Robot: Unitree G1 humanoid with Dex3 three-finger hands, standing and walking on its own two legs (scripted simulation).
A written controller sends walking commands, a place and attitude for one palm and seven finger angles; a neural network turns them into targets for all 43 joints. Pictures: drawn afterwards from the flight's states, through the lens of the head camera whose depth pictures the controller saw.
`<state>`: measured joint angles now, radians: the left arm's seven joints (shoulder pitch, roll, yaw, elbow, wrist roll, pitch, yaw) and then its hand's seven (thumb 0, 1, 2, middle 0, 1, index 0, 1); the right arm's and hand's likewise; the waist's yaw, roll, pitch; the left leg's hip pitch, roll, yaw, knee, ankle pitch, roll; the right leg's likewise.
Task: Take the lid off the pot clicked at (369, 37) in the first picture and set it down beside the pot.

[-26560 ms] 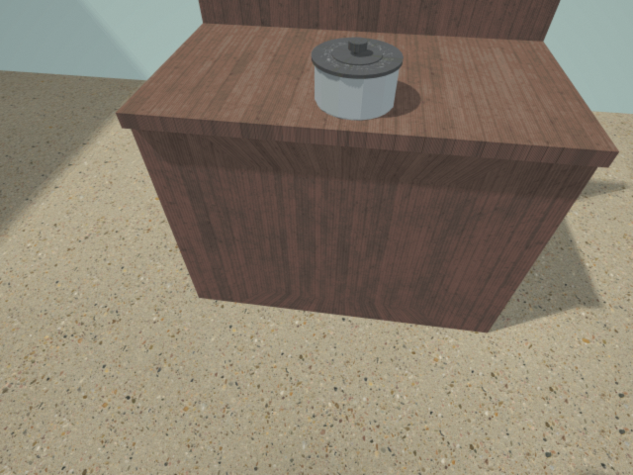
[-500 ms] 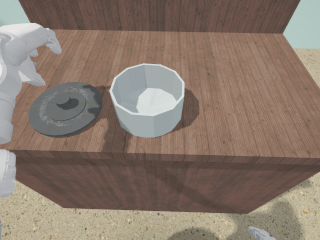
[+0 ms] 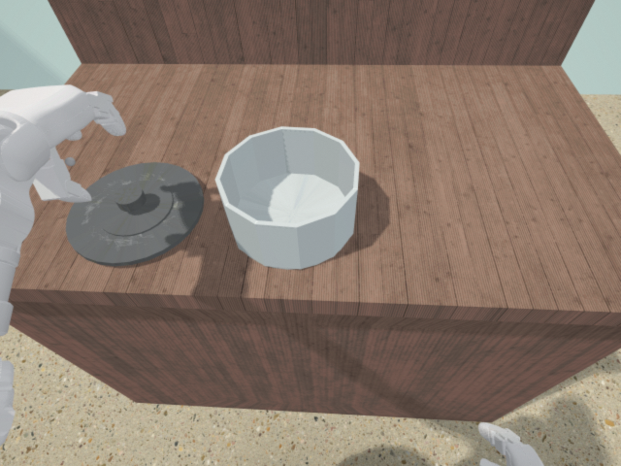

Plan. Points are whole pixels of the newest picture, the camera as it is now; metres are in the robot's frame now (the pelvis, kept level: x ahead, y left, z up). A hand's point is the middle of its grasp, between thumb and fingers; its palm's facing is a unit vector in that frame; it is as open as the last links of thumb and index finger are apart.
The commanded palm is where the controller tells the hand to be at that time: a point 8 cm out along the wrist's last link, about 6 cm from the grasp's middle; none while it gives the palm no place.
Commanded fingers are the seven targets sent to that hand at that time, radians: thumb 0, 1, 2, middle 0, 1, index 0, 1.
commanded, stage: draw the hand back to the body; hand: left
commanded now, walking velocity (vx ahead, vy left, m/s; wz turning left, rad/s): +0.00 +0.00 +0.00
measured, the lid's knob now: (130, 197) +0.47 +0.29 +0.07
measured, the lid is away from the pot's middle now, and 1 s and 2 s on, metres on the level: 0.24 0.24 0.24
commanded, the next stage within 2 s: step back with the hand held close in 1.78 s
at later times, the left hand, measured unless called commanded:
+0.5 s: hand (64, 135) +0.36 +0.23 +0.26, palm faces +0.44 -0.87 -0.21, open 10.1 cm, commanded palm +0.31 +0.27 +0.26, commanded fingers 0.00 0.39 0.89 -0.33 -0.47 -0.33 -0.47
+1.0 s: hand (28, 192) +0.29 +0.23 +0.26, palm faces +0.45 -0.87 -0.20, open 7.8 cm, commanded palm +0.24 +0.27 +0.26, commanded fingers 0.00 0.90 0.90 -0.20 -0.30 -0.20 -0.30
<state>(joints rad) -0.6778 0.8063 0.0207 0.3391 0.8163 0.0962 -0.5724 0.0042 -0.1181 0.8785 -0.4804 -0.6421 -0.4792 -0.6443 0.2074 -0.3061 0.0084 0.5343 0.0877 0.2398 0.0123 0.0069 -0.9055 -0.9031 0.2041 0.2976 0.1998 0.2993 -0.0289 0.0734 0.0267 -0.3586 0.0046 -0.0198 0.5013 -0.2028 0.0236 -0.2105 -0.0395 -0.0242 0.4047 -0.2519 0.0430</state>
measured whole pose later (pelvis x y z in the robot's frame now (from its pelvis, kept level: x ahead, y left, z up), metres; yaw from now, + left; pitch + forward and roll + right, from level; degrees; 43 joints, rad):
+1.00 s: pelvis +0.01 -0.01 +0.00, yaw -4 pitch -4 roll -1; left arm -0.01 0.39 0.41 -0.30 -0.11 -0.12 0.11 0.01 0.76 0.90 -0.24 -0.34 -0.24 -0.34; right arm 0.14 -0.22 0.03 0.62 0.02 -0.02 -0.06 0.01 -0.90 -0.90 0.21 0.30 0.20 0.30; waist 0.04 0.05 0.03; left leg -0.17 0.05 0.04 0.48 -0.25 0.00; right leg -0.05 -0.01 0.03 0.39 -0.28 0.03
